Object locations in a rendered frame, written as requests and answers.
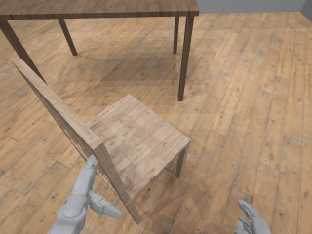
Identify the left robot forearm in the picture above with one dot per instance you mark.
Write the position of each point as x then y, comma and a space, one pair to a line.
71, 216

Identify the table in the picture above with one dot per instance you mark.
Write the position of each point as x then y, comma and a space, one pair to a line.
99, 9

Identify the chair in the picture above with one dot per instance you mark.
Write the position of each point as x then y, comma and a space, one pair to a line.
132, 144

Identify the right robot hand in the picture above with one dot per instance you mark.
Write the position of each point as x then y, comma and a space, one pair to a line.
257, 225

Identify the left robot hand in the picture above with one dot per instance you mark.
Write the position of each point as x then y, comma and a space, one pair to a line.
83, 184

